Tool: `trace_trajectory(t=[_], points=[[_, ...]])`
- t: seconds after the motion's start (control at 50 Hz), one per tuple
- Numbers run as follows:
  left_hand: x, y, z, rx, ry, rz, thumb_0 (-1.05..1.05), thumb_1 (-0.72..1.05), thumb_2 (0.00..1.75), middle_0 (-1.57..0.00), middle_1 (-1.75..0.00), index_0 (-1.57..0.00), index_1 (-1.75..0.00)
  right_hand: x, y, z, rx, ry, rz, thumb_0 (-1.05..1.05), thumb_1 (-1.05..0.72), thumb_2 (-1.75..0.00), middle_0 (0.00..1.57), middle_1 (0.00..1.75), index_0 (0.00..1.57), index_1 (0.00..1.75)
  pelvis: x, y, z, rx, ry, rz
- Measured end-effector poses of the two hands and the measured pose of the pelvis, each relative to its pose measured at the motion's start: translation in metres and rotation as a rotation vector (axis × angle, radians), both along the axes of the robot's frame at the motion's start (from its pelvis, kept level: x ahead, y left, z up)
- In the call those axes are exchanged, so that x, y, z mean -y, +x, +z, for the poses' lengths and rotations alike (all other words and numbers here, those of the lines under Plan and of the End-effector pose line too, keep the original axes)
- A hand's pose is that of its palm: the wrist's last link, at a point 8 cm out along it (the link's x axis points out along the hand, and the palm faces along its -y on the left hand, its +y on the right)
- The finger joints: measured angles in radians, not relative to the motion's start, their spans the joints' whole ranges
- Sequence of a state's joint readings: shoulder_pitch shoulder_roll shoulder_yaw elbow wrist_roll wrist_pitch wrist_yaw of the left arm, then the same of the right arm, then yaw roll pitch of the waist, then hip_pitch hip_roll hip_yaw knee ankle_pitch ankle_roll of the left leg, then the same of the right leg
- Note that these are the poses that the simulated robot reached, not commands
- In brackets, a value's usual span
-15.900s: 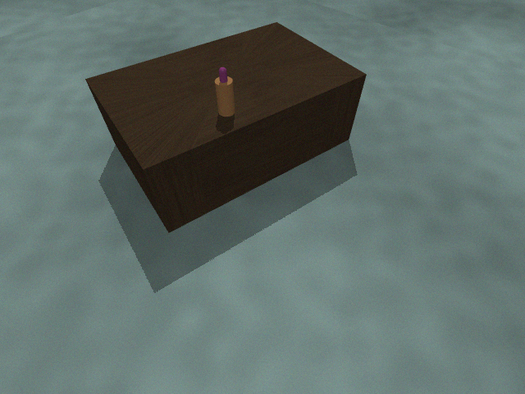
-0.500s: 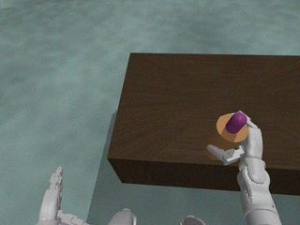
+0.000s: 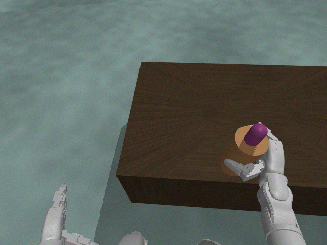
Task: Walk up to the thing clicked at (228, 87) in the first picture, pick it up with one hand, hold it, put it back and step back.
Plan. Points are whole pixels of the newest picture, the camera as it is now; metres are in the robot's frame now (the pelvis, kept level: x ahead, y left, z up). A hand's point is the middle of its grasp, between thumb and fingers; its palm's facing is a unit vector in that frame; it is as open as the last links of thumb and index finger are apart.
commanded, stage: hold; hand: right
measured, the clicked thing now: (244, 148) +0.32 -0.16 +0.05
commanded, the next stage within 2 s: crouch in 2.00 s
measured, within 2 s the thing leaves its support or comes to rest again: neither
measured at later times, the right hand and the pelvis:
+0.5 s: hand (245, 151) +0.32 -0.17 +0.04, palm faces +0.15 +0.99 -0.01, open 10.3 cm; pelvis -0.01 +0.00 +0.00, yaw +0 degrees
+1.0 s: hand (245, 152) +0.32 -0.17 +0.03, palm faces +0.14 +0.99 -0.01, open 10.3 cm; pelvis -0.01 +0.00 +0.00, yaw +0 degrees
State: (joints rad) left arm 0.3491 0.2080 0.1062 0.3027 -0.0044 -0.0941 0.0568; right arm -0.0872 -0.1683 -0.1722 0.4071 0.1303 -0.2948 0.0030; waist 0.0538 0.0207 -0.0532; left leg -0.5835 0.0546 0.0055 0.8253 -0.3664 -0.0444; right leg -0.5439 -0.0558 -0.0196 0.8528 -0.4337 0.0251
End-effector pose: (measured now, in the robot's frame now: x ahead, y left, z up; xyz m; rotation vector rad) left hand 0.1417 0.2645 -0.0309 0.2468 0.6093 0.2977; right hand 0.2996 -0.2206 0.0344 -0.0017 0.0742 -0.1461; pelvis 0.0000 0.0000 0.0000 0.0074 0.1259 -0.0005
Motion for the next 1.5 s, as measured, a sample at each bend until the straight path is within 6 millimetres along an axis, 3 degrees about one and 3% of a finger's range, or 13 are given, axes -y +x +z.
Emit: trace_trajectory(t=[1.5], points=[[0.010,-0.006,0.004,0.019,-0.010,-0.017,-0.01,-0.54,0.05,-0.05,-0.06,-0.06,-0.05,0.003,-0.005,-0.002,-0.003,0.002,0.006,-0.03,0.54,-1.10,0.67,1.09,0.78,1.14,0.003,-0.007,0.003,0.017,0.003,0.003]])
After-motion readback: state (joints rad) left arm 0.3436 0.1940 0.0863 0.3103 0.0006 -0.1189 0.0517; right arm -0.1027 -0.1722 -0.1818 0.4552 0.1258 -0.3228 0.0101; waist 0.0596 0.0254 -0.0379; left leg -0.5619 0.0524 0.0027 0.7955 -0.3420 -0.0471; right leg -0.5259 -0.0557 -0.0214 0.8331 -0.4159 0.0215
